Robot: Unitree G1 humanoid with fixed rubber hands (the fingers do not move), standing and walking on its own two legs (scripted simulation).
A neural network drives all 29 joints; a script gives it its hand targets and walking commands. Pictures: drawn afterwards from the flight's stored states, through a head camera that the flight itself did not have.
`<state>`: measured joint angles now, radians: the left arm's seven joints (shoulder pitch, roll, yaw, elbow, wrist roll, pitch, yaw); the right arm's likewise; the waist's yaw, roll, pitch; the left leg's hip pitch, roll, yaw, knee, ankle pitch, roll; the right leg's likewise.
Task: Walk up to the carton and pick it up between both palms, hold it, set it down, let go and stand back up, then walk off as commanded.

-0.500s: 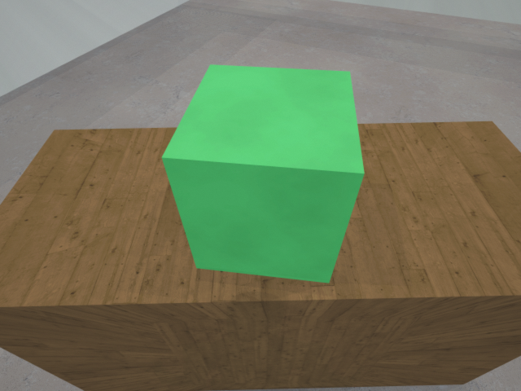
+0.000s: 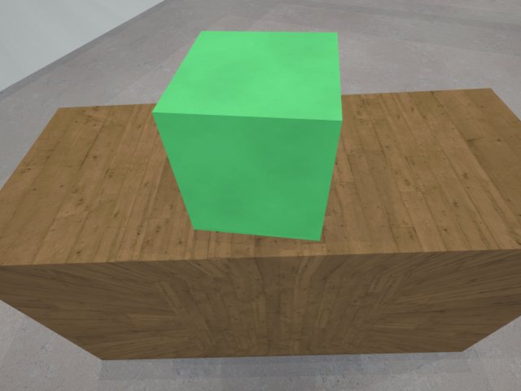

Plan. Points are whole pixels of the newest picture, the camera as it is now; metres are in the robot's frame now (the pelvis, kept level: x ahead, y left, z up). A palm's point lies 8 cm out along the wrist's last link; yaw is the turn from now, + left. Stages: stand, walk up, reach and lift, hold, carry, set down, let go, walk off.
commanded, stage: walk off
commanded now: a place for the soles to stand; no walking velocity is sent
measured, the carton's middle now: (261, 136) +0.54 +0.00 +0.09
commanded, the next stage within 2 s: none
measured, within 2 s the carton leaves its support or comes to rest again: neither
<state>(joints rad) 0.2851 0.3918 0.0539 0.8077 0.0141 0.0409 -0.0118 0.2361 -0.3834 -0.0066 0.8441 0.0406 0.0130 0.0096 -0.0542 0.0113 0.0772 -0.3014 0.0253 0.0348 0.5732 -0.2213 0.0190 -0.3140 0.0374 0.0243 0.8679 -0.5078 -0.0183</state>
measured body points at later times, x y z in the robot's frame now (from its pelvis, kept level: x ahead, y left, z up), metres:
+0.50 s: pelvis -0.15 -0.02 -0.02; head -0.11 -0.06 +0.43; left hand -0.02 +0.28 -0.10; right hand -0.10 -0.35 -0.15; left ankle -0.18 +0.13 -0.67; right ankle -0.04 -0.11 -0.73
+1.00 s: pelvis -0.30 -0.01 -0.01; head -0.22 +0.01 +0.43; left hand -0.16 +0.31 -0.14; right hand -0.26 -0.33 -0.12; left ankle -0.20 +0.14 -0.73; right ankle -0.33 -0.14 -0.69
